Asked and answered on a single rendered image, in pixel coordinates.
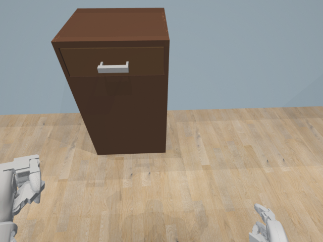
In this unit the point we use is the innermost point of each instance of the right robot hand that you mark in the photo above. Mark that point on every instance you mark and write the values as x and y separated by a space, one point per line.
272 232

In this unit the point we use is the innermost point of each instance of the left robot hand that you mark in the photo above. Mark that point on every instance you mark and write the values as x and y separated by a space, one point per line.
24 173

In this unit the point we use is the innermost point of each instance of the cabinet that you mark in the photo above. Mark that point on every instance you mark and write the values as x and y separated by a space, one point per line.
124 114

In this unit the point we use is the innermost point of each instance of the handle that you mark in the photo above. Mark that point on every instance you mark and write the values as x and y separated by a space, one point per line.
113 68

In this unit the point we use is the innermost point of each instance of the left robot forearm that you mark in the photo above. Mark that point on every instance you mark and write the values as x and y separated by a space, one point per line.
8 230

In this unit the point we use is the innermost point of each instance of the drawer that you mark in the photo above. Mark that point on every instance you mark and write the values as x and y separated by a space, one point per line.
142 60

